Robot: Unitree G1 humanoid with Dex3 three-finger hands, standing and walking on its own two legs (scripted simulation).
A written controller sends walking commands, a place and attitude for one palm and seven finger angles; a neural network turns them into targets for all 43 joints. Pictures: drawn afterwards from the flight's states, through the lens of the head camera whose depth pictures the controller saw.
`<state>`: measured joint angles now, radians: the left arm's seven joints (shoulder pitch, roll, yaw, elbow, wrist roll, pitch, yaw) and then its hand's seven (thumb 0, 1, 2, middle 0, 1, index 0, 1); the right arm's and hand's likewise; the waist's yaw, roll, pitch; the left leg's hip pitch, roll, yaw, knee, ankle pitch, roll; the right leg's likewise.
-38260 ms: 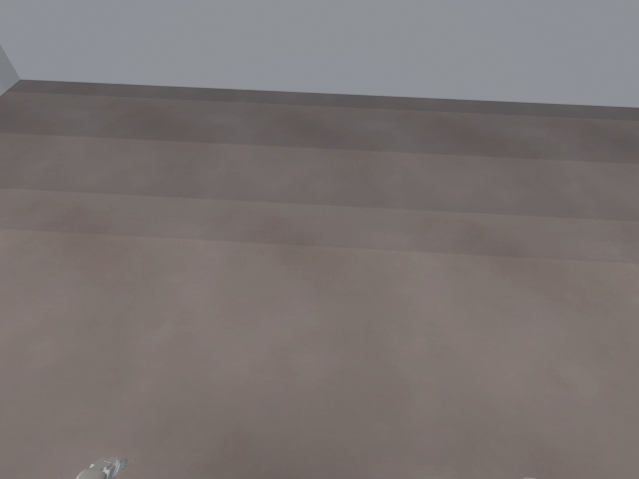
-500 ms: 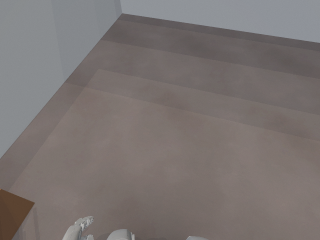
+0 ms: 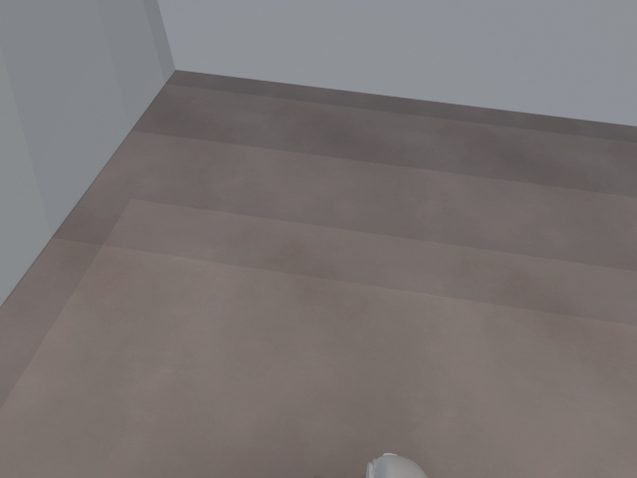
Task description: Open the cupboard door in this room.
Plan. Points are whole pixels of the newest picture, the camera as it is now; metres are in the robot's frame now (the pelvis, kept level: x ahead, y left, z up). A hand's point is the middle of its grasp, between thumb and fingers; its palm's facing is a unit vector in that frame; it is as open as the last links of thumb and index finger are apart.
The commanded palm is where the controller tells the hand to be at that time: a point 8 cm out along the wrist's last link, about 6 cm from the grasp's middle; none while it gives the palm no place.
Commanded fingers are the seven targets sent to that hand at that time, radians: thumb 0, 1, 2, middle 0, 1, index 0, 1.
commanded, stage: walk to a spot facing it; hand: left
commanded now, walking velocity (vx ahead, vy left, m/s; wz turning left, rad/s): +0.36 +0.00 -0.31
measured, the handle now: out of the picture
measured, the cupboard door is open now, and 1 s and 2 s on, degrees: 44 44 44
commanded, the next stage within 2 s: turn to face it in 0.60 s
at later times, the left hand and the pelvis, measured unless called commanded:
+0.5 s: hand (252, 384) +0.27 +0.13 -0.18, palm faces -0.05 -0.98 -0.20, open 7.2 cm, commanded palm none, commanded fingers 0.00 0.90 0.90 -0.20 -0.30 -0.20 -0.30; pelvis +0.24 -0.06 +0.00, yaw -4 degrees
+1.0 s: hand (284, 248) +0.55 +0.11 -0.17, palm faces +0.01 -0.97 -0.25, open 7.3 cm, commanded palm none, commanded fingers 0.00 0.90 0.90 -0.20 -0.30 -0.20 -0.30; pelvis +0.44 -0.08 -0.02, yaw +1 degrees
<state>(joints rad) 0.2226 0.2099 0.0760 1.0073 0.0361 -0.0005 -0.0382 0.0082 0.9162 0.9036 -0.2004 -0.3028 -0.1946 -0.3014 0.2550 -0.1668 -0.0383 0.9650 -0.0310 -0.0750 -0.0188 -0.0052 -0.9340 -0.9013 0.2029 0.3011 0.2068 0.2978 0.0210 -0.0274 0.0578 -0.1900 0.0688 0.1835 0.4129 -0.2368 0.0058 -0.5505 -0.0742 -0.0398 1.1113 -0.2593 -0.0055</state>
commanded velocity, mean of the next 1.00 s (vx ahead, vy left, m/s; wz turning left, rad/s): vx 0.23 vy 0.00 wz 0.12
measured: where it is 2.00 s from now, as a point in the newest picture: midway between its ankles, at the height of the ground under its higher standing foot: (359, 369)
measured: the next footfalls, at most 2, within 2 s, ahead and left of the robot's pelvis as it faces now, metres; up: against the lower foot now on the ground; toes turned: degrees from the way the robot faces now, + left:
right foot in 0.20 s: +0.20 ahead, -0.15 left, +0.00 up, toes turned -11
left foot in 0.60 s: +0.46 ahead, +0.06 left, +0.00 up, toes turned +4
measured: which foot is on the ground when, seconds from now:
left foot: down 0.00-0.20, up 0.22-0.58, down 0.60-0.96, up 0.98-1.00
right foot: up 0.00-0.18, down 0.20-0.60, up 0.62-0.94, down 0.96-1.00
